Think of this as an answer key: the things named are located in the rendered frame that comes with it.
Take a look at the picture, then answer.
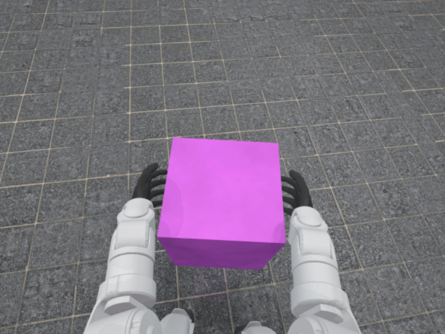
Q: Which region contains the left robot foot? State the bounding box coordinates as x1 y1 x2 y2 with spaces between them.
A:
185 310 194 323

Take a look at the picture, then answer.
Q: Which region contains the left robot shin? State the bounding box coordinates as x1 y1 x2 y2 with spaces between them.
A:
171 308 190 319

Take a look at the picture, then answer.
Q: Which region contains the left robot forearm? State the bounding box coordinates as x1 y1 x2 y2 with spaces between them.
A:
83 198 156 333

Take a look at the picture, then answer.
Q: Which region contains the robot right upper arm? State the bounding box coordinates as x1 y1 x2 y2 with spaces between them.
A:
287 315 358 334

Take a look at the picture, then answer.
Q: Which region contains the right robot hand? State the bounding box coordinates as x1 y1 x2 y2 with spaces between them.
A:
281 170 313 216

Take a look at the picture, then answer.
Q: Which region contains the right robot forearm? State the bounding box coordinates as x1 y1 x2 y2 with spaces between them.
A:
288 206 362 334

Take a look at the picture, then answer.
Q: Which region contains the carton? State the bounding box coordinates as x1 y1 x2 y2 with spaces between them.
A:
157 137 286 270

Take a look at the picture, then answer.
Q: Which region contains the robot left upper arm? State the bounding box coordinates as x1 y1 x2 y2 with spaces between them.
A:
84 307 163 334

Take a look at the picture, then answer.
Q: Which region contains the left robot hand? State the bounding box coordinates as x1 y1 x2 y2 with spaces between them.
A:
132 163 168 207

